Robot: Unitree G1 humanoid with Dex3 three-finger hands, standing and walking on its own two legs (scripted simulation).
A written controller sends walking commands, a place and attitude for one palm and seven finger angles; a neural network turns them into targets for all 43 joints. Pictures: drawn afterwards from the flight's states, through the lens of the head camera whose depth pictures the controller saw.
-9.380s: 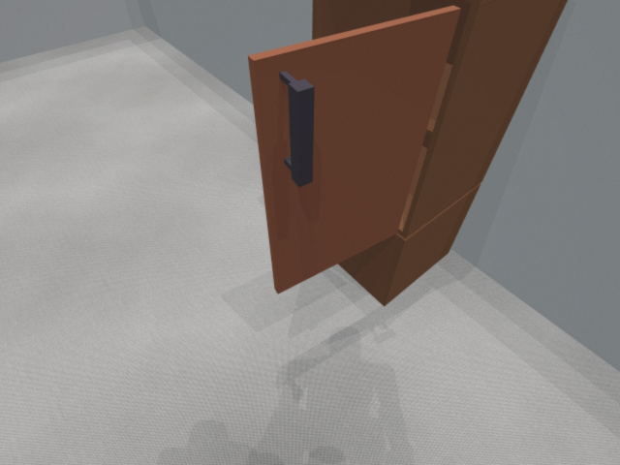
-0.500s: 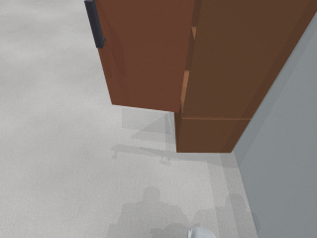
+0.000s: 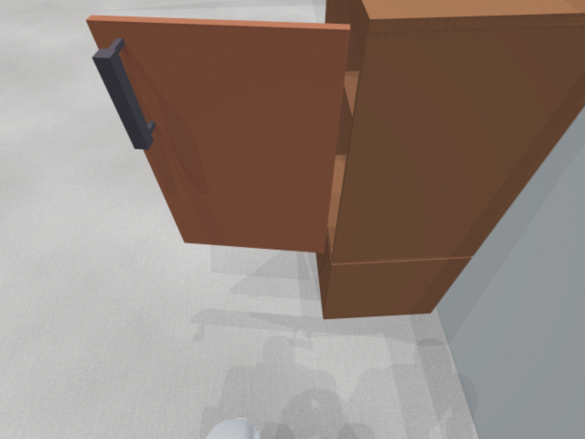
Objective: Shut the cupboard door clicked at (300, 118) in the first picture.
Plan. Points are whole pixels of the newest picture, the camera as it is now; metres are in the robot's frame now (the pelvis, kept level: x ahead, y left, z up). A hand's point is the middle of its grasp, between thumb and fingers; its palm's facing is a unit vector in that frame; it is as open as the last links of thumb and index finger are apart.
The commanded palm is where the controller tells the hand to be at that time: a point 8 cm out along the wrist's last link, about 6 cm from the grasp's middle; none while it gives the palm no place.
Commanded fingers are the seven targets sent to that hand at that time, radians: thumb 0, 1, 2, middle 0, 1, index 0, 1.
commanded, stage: take the last steps up to it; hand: left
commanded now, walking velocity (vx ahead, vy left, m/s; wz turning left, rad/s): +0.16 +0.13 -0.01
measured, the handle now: (131, 96) +0.60 +0.30 +0.13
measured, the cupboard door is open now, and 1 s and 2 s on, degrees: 82 82 82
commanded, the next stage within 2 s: come to a stop and stand still in 0.02 s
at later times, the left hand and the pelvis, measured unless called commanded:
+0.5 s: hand out of the picture +0.14 +0.28 -0.18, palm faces -0.01 -0.98 -0.22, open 7.4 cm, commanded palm none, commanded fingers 0.00 0.90 0.90 -0.20 -0.30 -0.20 -0.30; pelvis +0.08 +0.08 +0.00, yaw -4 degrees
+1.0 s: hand out of the picture +0.10 +0.17 -0.18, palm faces -0.04 -0.98 -0.20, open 7.2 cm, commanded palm none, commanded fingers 0.00 0.90 0.90 -0.20 -0.30 -0.20 -0.30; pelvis +0.06 +0.00 -0.01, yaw -3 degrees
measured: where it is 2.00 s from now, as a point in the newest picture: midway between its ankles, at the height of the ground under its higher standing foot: outside the picture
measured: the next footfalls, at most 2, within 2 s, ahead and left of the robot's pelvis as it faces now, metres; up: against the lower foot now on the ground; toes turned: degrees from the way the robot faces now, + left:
left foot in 0.18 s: +0.18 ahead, +0.18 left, +0.00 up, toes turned +5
right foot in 0.72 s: +0.06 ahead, -0.12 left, +0.00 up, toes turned -7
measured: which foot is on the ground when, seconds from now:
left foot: up 0.00-0.16, down 0.18-0.74, up 0.76-0.90, down 0.92-1.00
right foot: down 0.00-0.18, up 0.20-0.70, down 0.72-1.00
